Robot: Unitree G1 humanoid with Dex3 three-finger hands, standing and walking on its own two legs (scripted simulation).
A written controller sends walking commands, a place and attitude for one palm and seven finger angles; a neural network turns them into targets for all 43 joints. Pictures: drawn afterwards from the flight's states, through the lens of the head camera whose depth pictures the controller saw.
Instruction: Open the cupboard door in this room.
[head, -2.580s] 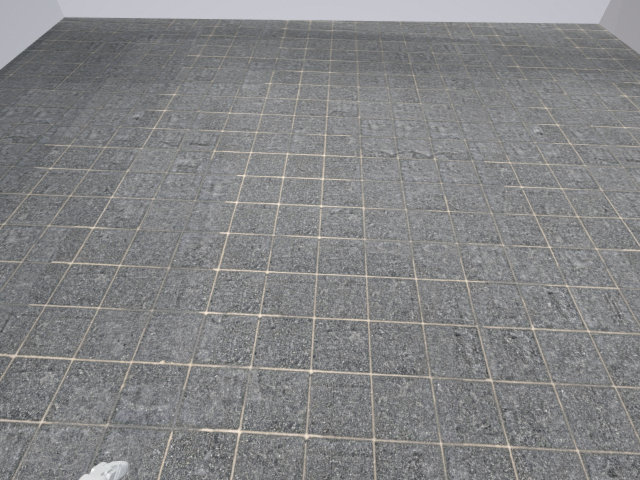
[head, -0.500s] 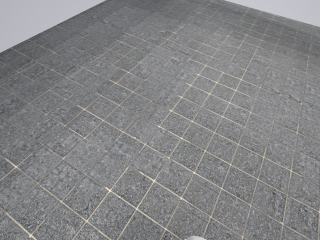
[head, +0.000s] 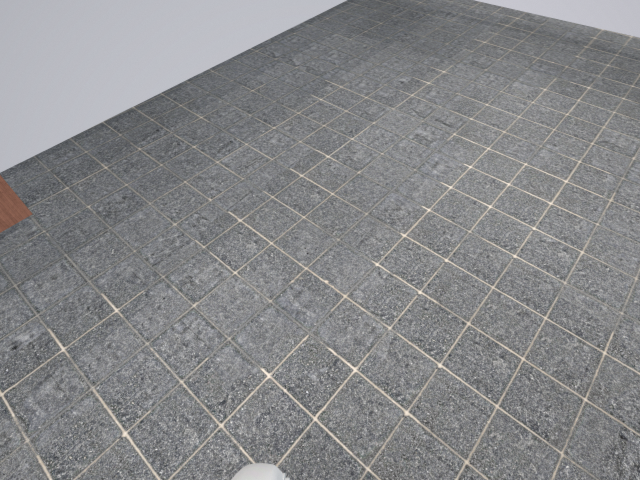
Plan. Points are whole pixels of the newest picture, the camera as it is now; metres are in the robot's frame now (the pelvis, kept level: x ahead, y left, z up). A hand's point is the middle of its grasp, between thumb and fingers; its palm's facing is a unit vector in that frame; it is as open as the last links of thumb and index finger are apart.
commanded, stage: turn or walk to find it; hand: left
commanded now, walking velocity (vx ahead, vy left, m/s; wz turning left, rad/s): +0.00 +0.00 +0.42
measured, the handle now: out of the picture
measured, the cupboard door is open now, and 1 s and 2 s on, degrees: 0 0 0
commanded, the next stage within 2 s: stand and wait in 0.94 s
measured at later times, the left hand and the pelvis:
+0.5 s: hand out of the picture +0.02 +0.28 -0.17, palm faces +0.24 -0.94 -0.23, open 7.4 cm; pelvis -0.01 +0.06 +0.01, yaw +11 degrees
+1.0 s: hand out of the picture -0.05 +0.21 -0.16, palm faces +0.43 -0.87 -0.25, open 7.4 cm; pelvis -0.02 +0.02 +0.00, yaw +25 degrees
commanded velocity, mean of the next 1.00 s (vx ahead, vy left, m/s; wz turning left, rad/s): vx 0.00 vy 0.00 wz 0.39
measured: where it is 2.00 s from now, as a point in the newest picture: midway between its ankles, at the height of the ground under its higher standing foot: outside the picture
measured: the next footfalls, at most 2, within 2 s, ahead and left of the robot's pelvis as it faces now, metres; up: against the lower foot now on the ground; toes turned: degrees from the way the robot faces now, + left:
left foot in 0.16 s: +0.02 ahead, +0.14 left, +0.00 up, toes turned +9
right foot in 0.70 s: +0.04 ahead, -0.08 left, +0.00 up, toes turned +14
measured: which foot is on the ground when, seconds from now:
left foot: up 0.00-0.14, down 0.16-0.70, up 0.72-1.00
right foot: down 0.00-0.16, up 0.18-0.68, down 0.70-1.00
